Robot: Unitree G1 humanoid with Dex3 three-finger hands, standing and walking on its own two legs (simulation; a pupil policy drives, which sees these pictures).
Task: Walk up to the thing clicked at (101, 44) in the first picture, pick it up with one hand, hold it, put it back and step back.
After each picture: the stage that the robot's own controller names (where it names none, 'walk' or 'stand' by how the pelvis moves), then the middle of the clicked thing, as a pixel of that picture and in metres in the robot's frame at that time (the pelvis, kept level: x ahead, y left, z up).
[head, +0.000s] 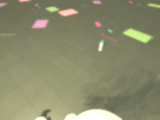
stand; (101, 45) +1.62 -0.29 -0.65
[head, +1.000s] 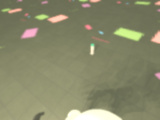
walk; (92, 49) +1.50 +0.03 -0.63
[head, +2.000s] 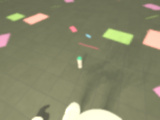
walk; (79, 62) +0.97 +0.20 -0.64
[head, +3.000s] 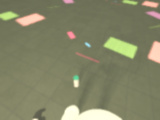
walk; (76, 81) +0.58 +0.17 -0.63
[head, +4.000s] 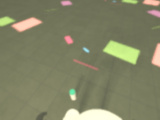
stand; (73, 95) +0.38 +0.20 -0.63
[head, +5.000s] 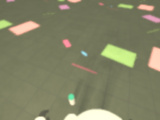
stand; (71, 99) +0.35 +0.19 -0.65
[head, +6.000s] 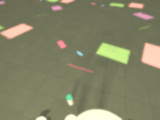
stand; (70, 100) +0.34 +0.22 -0.66
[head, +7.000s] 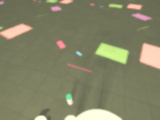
stand; (69, 99) +0.36 +0.22 -0.66
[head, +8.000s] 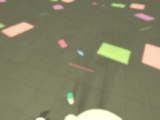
stand; (70, 98) +0.36 +0.21 -0.66
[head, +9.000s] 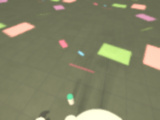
stand; (70, 99) +0.36 +0.20 -0.66
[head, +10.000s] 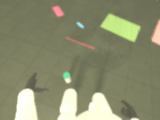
go down; (67, 78) +0.41 +0.20 -0.50
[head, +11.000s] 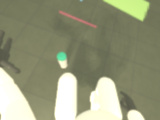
go down; (62, 61) +0.45 +0.24 -0.27
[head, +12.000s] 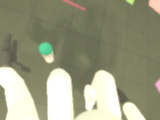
close in; (48, 54) +0.42 +0.27 -0.20
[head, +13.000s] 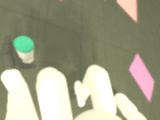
close; (26, 52) +0.41 +0.30 -0.15
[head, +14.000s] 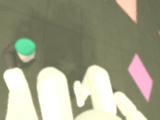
lift; (26, 54) +0.40 +0.30 -0.16
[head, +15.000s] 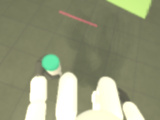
lift; (54, 68) +0.32 +0.24 -0.02
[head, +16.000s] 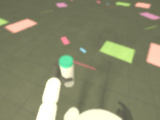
hold; (67, 73) +0.31 +0.14 +0.09
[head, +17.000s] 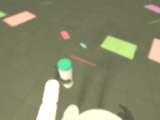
hold; (66, 75) +0.31 +0.16 +0.04
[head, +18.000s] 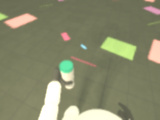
hold; (68, 76) +0.31 +0.15 +0.04
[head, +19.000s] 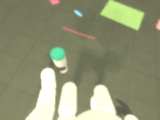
crouch; (61, 62) +0.39 +0.19 -0.03
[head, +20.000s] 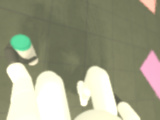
lower; (28, 53) +0.42 +0.29 -0.15
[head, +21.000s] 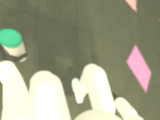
lower; (16, 49) +0.43 +0.31 -0.16
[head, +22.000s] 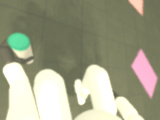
lower; (24, 52) +0.41 +0.30 -0.16
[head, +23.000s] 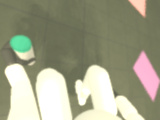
lower; (26, 53) +0.40 +0.30 -0.16
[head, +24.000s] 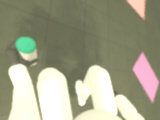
loosen; (29, 54) +0.40 +0.29 -0.16
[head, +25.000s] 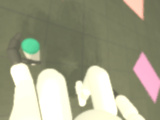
withdraw; (32, 54) +0.41 +0.28 -0.16
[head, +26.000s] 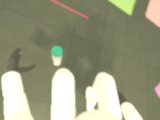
stand; (57, 57) +0.43 +0.25 -0.21
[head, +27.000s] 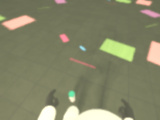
stand; (72, 96) +0.36 +0.16 -0.58
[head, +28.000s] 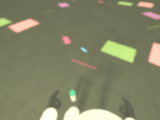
stand; (73, 96) +0.39 +0.17 -0.60
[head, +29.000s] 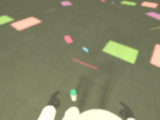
stand; (73, 95) +0.38 +0.17 -0.61
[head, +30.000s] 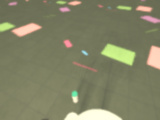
stand; (75, 97) +0.41 +0.16 -0.65
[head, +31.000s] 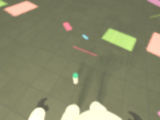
walk; (75, 78) +0.53 +0.15 -0.64
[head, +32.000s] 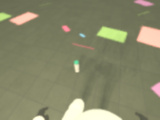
walk; (76, 66) +0.82 +0.23 -0.63
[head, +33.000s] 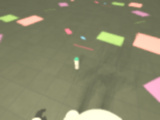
stand; (76, 63) +1.00 +0.21 -0.64
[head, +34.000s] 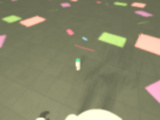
stand; (77, 64) +0.99 +0.20 -0.66
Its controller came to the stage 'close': yes
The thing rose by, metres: 0.68
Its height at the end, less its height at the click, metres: +0.00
